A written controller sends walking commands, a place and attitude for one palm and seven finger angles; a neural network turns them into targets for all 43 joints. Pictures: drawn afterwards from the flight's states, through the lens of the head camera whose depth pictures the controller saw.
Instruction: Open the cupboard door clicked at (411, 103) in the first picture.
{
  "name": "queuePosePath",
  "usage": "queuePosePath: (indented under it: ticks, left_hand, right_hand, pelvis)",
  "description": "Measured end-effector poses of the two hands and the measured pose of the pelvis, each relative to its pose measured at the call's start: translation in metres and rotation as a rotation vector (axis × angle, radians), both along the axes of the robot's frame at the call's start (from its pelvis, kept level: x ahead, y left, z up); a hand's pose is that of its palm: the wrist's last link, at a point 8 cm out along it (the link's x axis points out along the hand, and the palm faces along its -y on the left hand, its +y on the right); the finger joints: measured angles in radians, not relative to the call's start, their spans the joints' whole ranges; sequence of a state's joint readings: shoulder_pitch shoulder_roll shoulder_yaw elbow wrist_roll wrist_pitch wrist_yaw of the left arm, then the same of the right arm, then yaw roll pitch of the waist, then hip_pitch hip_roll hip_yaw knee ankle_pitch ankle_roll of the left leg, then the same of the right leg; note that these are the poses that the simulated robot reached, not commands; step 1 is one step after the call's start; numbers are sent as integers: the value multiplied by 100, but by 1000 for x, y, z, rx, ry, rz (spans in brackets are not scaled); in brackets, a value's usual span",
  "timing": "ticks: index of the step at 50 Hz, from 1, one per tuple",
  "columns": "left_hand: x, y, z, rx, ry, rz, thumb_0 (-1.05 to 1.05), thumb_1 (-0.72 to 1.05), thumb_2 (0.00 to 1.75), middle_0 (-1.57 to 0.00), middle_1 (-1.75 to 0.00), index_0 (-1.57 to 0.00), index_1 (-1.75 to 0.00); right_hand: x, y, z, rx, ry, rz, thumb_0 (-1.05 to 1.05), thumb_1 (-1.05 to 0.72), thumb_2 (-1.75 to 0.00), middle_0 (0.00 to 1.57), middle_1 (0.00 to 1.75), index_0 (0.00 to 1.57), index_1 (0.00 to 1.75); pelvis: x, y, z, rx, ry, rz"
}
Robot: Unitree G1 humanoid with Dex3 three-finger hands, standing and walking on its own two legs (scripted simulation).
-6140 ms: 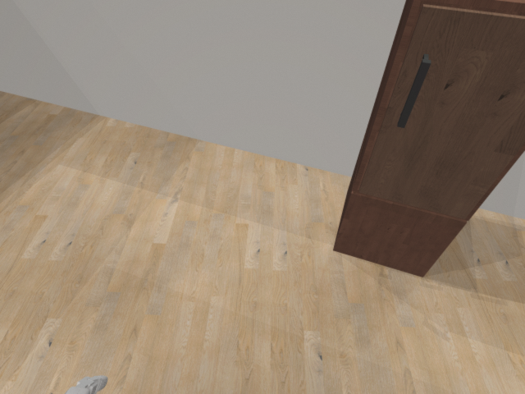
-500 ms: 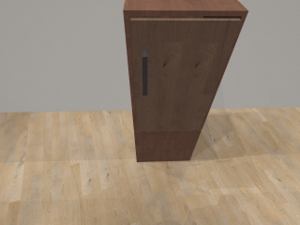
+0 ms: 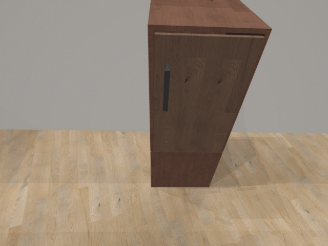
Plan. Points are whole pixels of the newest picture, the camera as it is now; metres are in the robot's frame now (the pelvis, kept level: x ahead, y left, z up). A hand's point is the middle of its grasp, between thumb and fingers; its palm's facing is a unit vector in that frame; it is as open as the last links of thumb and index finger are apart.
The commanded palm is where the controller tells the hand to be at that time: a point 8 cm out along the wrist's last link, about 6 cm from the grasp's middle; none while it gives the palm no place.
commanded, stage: shuffle to correct the standing spot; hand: left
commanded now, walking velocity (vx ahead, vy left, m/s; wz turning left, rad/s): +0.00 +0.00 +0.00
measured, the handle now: (166, 88) +0.63 +0.03 +0.06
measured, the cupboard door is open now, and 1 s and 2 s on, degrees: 0 0 0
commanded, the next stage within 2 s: come to a stop and stand still in 1.22 s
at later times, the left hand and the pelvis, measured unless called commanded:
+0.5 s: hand out of the picture -0.07 +0.14 -0.18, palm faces +0.03 -0.99 -0.15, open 7.4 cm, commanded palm none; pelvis +0.00 -0.02 +0.00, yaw +0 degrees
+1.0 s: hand out of the picture +0.06 +0.09 -0.18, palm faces +0.05 -0.99 -0.13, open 7.3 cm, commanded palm none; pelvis +0.07 -0.08 +0.00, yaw +2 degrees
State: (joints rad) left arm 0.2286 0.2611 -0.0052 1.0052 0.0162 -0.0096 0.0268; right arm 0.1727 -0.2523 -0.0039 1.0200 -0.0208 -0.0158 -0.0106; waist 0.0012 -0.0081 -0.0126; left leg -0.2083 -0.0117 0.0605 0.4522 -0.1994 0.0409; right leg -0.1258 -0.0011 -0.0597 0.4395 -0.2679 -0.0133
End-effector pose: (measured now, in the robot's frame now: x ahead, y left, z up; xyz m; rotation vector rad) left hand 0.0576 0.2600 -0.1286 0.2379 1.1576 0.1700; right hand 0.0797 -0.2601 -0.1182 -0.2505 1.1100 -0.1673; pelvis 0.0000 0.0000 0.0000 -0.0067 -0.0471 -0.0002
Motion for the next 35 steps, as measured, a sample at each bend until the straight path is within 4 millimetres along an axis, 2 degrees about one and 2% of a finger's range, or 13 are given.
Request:
queuePosePath:
  ticks: [5,11,18,24,27,29,35]
  left_hand:
    - [-21,1,-4,-15,48,6,0,90,90,-20,-30,-20,-30]
    - [-56,-6,-14,-45,139,31,0,91,90,-20,-30,-20,-30]
    - [-104,-32,-23,-106,286,63,0,91,90,-20,-30,-20,-30]
    - [-131,-63,-19,-129,383,91,0,91,90,-20,-30,-20,-30]
    - [-136,-78,-18,-125,378,130,0,91,90,-20,-30,-20,-30]
    - [-138,-87,-17,-127,369,163,0,91,90,-20,-30,-20,-30]
    - [-125,-114,-23,-166,351,197,0,91,90,-20,-30,-20,-30]
  right_hand:
    - [-14,6,-1,5,35,4,0,-90,-90,20,30,20,30]
    - [-45,17,-7,21,118,-20,0,-90,-90,20,30,20,30]
    - [-87,26,-17,52,242,-81,0,-90,-90,20,30,20,30]
    - [-110,8,-24,62,297,-140,0,-90,-90,20,30,20,30]
    - [-111,-4,-25,60,330,-136,0,-90,-90,20,30,20,30]
    - [-106,-10,-22,56,344,-122,0,-90,-90,20,30,20,30]
    - [-64,-18,-22,48,303,-74,0,-90,-90,20,30,20,30]
  pelvis:
    - [-7,4,2,-2,0,2]
    - [-11,7,2,-1,5,11]
    - [-10,0,-1,11,27,9]
    - [-6,-20,-3,11,35,-6]
    - [-1,-32,-2,2,43,14]
    - [4,-39,-1,-1,47,33]
    - [21,-48,-3,-16,52,73]
